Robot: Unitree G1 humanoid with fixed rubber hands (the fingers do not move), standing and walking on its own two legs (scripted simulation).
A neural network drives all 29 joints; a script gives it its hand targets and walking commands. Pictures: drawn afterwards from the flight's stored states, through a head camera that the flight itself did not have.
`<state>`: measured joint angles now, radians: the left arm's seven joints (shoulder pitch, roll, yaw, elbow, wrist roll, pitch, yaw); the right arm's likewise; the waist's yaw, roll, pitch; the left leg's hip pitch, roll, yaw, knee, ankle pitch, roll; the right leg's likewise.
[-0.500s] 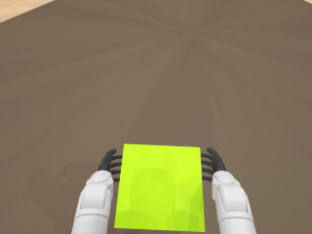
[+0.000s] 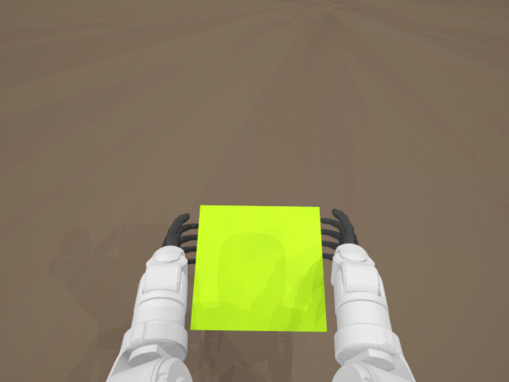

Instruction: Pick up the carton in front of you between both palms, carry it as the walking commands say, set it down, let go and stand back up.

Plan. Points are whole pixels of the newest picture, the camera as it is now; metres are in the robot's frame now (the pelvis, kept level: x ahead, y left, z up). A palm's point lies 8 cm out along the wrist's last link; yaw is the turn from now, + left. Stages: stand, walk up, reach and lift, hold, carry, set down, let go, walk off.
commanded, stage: set down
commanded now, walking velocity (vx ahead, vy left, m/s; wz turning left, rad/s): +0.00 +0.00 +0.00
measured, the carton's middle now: (258, 271) +0.36 +0.00 -0.11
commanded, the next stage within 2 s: none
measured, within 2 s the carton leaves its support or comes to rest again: neither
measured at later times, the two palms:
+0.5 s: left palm (185, 275) +0.39 +0.17 -0.20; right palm (310, 283) +0.36 -0.12 -0.19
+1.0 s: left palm (197, 285) +0.44 +0.16 -0.36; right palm (300, 299) +0.39 -0.12 -0.35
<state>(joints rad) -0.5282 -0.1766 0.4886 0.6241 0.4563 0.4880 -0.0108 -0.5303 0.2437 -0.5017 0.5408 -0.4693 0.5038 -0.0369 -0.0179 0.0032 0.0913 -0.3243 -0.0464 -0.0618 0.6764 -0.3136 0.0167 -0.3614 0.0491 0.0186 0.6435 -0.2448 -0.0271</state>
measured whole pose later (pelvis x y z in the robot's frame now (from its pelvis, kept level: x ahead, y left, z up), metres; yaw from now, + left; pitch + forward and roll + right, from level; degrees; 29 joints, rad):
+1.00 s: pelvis -0.05 +0.02 -0.24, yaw -1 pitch +44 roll -2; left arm -1.06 0.15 0.19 0.92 0.11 0.19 0.10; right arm -0.86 0.18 -0.47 0.57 -0.14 0.16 -0.28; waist -0.03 -0.03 -0.09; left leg -1.95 -0.13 -0.04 1.73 -0.55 0.01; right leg -1.98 0.12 0.06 1.66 -0.46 0.06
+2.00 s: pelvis -0.06 +0.03 -0.36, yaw -4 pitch +42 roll -5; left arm -1.55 0.33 0.15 1.23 0.17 0.19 0.00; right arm -1.24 0.09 -0.67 0.74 -0.17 0.18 -0.14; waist -0.07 -0.06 0.17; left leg -2.27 -0.11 -0.01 2.16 -0.62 0.04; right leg -2.28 0.15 0.02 2.06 -0.53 0.11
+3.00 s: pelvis -0.07 +0.02 -0.39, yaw -3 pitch +34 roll -6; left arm -1.50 0.58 -0.18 1.19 -0.19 0.08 -0.03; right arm -1.25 -0.18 -0.30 1.00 0.23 0.05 -0.18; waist -0.10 -0.09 0.35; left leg -2.27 -0.03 0.00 2.26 -0.60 0.09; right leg -2.25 0.09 -0.05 2.16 -0.52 0.07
